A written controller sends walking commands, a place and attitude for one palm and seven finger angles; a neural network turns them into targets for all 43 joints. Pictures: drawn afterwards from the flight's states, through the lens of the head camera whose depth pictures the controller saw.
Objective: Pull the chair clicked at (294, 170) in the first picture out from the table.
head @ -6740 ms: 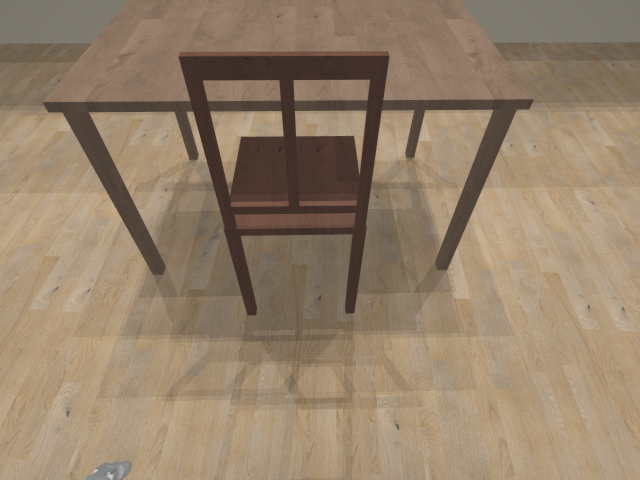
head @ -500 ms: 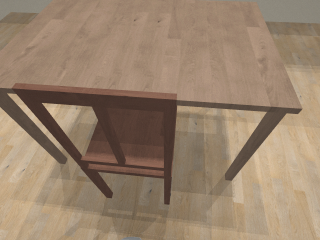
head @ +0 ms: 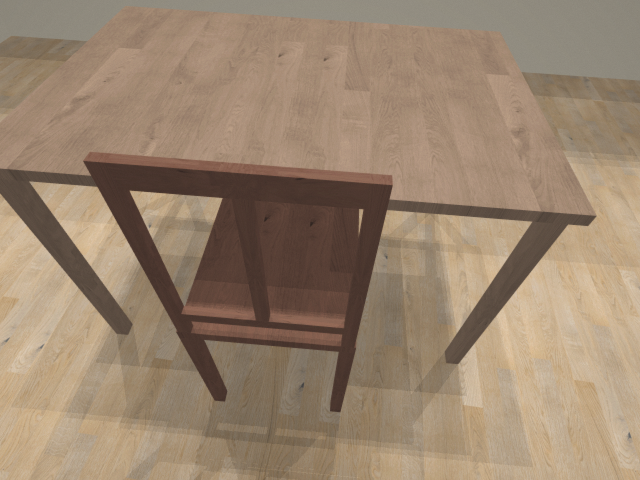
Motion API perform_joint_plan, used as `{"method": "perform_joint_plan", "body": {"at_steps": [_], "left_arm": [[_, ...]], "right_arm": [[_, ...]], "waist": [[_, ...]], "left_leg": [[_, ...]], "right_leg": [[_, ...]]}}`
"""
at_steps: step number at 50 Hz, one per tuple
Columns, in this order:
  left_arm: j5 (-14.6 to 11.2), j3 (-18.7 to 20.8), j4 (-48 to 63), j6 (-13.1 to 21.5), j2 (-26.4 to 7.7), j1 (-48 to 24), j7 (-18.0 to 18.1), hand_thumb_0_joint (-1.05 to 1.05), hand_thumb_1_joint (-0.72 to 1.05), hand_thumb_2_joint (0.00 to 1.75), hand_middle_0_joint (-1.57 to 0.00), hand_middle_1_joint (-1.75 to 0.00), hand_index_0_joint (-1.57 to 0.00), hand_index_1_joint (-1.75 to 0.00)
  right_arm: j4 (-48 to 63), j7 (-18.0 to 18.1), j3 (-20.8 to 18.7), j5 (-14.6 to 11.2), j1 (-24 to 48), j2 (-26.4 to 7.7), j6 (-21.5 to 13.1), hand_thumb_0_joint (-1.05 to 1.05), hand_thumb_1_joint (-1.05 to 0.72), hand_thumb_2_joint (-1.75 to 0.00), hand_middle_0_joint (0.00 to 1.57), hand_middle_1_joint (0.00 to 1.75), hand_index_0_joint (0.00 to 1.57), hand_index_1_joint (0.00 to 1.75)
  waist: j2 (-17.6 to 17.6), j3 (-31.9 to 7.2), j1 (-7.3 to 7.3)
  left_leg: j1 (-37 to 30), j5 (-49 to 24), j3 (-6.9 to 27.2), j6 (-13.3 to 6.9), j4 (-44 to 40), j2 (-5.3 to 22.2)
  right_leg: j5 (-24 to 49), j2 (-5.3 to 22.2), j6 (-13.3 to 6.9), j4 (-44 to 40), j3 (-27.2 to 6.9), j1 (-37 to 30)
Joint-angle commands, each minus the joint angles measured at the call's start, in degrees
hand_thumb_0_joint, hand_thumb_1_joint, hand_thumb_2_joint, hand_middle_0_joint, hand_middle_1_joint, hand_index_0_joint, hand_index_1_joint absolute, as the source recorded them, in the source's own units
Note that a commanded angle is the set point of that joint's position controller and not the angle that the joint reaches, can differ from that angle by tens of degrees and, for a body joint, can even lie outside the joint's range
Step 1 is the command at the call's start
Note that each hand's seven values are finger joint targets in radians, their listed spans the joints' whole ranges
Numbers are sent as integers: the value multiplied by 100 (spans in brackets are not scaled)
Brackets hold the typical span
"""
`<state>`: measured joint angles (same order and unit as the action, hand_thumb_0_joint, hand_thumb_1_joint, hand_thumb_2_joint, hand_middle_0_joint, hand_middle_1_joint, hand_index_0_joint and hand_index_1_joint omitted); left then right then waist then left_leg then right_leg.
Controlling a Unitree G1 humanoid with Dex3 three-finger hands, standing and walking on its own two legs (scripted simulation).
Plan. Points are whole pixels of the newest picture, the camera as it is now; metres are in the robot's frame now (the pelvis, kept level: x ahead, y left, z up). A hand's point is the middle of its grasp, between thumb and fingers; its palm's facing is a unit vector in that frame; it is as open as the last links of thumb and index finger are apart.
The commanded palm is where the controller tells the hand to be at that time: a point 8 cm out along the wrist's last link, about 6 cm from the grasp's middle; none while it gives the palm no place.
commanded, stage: come to a stop and stand still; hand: left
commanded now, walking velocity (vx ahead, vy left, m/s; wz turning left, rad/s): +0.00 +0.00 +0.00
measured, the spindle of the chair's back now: (254, 268) +0.43 +0.14 -0.05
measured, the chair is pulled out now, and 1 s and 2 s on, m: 0.00 0.00 0.00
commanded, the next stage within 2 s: look again from close up in 0.22 s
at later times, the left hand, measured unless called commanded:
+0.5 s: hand out of the picture -0.01 +0.19 -0.17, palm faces +0.01 -0.98 -0.19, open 7.4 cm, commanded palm none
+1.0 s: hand out of the picture +0.01 +0.19 -0.18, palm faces +0.01 -0.98 -0.18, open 7.4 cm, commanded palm none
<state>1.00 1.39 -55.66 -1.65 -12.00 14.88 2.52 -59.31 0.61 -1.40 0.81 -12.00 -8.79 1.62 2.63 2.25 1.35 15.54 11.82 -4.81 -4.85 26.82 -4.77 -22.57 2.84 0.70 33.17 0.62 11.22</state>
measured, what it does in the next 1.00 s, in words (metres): steps on the spot: right foot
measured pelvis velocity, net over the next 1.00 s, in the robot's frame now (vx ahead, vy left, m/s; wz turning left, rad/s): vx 0.02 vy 0.02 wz -0.01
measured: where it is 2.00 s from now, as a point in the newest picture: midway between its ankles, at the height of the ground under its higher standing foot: outside the picture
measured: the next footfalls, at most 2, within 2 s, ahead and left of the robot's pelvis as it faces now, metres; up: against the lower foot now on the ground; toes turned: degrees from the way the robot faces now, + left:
right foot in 0.02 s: -0.01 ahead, -0.12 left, +0.00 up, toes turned -1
right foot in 1.68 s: +0.05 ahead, -0.08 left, +0.00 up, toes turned +1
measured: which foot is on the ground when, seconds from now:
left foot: down 0.00-1.00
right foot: up 0.00-0.00, down 0.02-1.00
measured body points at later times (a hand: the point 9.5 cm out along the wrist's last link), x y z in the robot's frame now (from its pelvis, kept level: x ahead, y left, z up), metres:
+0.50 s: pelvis +0.00 +0.02 +0.00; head +0.02 +0.02 +0.45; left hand -0.01 +0.24 -0.16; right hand -0.01 -0.20 -0.16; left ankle +0.03 +0.07 -0.73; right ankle -0.05 -0.12 -0.73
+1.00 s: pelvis +0.02 +0.02 +0.00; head +0.03 +0.03 +0.45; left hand +0.01 +0.24 -0.16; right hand +0.06 -0.21 -0.15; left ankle +0.03 +0.07 -0.73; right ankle -0.05 -0.12 -0.73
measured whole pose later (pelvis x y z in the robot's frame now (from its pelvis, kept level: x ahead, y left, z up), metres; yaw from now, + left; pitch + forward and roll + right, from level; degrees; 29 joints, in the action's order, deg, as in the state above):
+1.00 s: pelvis +0.02 +0.02 +0.00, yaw +0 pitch +0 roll +0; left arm 0.7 -1.2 -60.7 0.6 -9.1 18.6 2.8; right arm -61.9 1.0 0.7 0.3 -13.0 -9.8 -1.6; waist 1.7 1.4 0.4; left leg 12.4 13.4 -5.0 -6.0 25.7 -4.7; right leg -19.8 2.6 2.1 25.4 0.4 5.3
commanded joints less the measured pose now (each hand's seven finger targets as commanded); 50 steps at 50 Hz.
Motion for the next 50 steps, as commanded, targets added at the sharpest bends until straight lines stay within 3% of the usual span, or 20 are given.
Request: {"method": "perform_joint_plan", "body": {"at_steps": [1, 2, 3, 4, 5, 8, 12, 15, 16, 17, 18, 20, 22, 23, 26, 31, 37, 39, 50], "left_arm": [[29, -4, -31, 145, -464, 533, 77, 0, 90, 90, -20, -30, -20, -30], [21, -14, -15, 143, -528, 541, 67, 0, 90, 90, -20, -30, -20, -30], [2, -39, -36, 181, -453, 437, 77, 0, 90, 90, -20, -30, -20, -30], [-4, -51, -42, 198, -401, 397, 85, 0, 90, 90, -20, -30, -20, -30], [-14, -64, -32, 198, -396, 405, 86, 0, 90, 90, -20, -30, -20, -30], [-24, -79, -94, 166, -345, 531, 73, 0, 90, 90, -20, -30, -20, -30], [-12, -89, -278, 157, -223, 870, 66, 0, 90, 90, -20, -30, -20, -30], [-6, -101, -355, 157, -169, 967, 64, 0, 90, 90, -20, -30, -20, -30], [109, -172, -476, 356, -226, 896, 196, 0, 90, 90, -20, -30, -20, -30], [16, -104, -238, 353, -418, 742, 143, 0, 90, 90, -20, -30, -20, -30], [29, -59, -130, 345, -491, 589, 80, 0, 90, 90, -20, -30, -20, -30], [7, -80, -204, 365, -321, 776, 58, 0, 90, 90, -20, -30, -20, -30], [-15, -114, -267, 365, -181, 845, 53, 0, 90, 90, -20, -30, -20, -30], [-5, -108, -270, 354, -145, 832, 42, 0, 90, 90, -20, -30, -20, -30], [-5, -132, -302, 336, -68, 829, 55, 0, 90, 90, -20, -30, -20, -30], [-3, -130, -298, 304, -120, 804, 61, 0, 90, 90, -20, -30, -20, -30], [-3, -131, -325, 289, -216, 884, 60, 0, 90, 90, -20, -30, -20, -30], [0, -135, -322, 291, -250, 885, 57, 0, 90, 90, -20, -30, -20, -30], [-10, -172, -410, 304, -311, 864, 62, 0, 90, 90, -20, -30, -20, -30]], "right_arm": [[140, 44, -86, -82, -428, -555, -114, 0, -90, -90, 20, 30, 20, 30], [123, 35, -76, -78, -478, -556, -136, 0, -90, -90, 20, 30, 20, 30], [86, 37, -74, -72, -429, -518, -117, 0, -90, -90, 20, 30, 20, 30], [42, 44, -87, -68, -447, -554, -113, 0, -90, -90, 20, 30, 20, 30], [-11, 42, -72, -68, -496, -573, -113, 0, -90, -90, 20, 30, 20, 30], [-171, 39, -34, -74, -596, -554, -149, 0, -90, -90, 20, 30, 20, 30], [-328, 62, -6, -73, -687, -515, -178, 0, -90, -90, 20, 30, 20, 30], [-405, 71, -3, -79, -770, -468, -178, 0, -90, -90, 20, 30, 20, 30], [120, 46, 91, -27, -314, -720, -286, 0, -90, -90, 20, 30, 20, 30], [186, -1, 82, 8, -657, -539, -241, 0, -90, -90, 20, 30, 20, 30], [147, -9, 45, 52, -653, -617, -235, 0, -90, -90, 20, 30, 20, 30], [215, 14, 57, 39, -801, -611, -256, 0, -90, -90, 20, 30, 20, 30], [249, 37, 88, 9, -810, -599, -303, 0, -90, -90, 20, 30, 20, 30], [256, 46, 93, 7, -771, -587, -321, 0, -90, -90, 20, 30, 20, 30], [251, 57, 79, -1, -785, -639, -335, 0, -90, -90, 20, 30, 20, 30], [154, 57, 77, -10, -725, -700, -349, 0, -90, -90, 20, 30, 20, 30], [102, 64, 90, -25, -571, -777, -383, 0, -90, -90, 20, 30, 20, 30], [78, 67, 93, -32, -522, -775, -402, 0, -90, -90, 20, 30, 20, 30], [-116, 84, 113, -61, -409, -737, -408, 0, -90, -90, 20, 30, 20, 30]], "waist": [[81, -80, -168], [-111, -143, -203], [328, -137, -219], [512, -115, -258], [449, -80, -271], [-243, 100, -214], [-466, 127, -131], [-441, 273, -117], [-449, 653, -80], [-420, 269, -287], [-890, 297, -261], [-842, -147, -265], [-676, -282, -209], [-530, -163, -150], [-173, 5, -162], [22, 273, -163], [-109, -3, -125], [-298, -41, -106], [-190, -20, -125]], "left_leg": [[-354, 29, 1124, 208, -500, 923], [-612, -95, 1133, 248, -573, 897], [-636, -240, 995, 276, -391, 903], [-698, -375, 916, 301, -329, 913], [-799, -341, 911, 311, -409, 926], [-740, -253, 1126, 234, -774, 1043], [-603, 225, 1289, 178, -1110, 1103], [-458, 519, 1318, 176, -1203, 1093], [47, -796, 909, 320, -97, 1016], [-58, 569, 946, 327, -187, 880], [26, 747, 996, 305, -340, 807], [55, 711, 1230, 214, -405, 878], [-17, 277, 1364, 128, -480, 969], [46, 162, 1411, 81, -539, 1006], [-24, 63, 1410, 75, -578, 1021], [-149, -129, 1297, 79, -673, 1009], [-587, -676, 1188, 85, -675, 1031], [-655, -986, 1160, 88, -633, 1012], [-917, -1361, 994, 116, -576, 997]], "right_leg": [[1054, 519, -334, -1524, -740, -24], [971, 619, -400, -1457, -750, 211], [1102, 534, -404, -1511, -763, 214], [1244, 581, -408, -1530, -778, 215], [1127, 596, -405, -1532, -742, 296], [831, 310, -284, -1394, -498, 360], [739, 231, -226, -1334, -347, 213], [663, 225, -222, -1381, -314, 229], [1289, 308, -272, -1283, -286, 345], [-12, 370, -440, -1272, -401, 468], [-94, 340, -503, -1220, -385, 432], [47, 169, -511, -881, -256, 209], [348, 87, -467, -748, -183, 45], [427, 68, -446, -740, -139, 80], [500, 100, -392, -780, -212, 161], [589, 149, -333, -875, -285, 292], [876, 210, -247, -931, -280, 178], [1027, 236, -234, -965, -282, 120], [1387, 318, -175, -1194, -334, 9]]}}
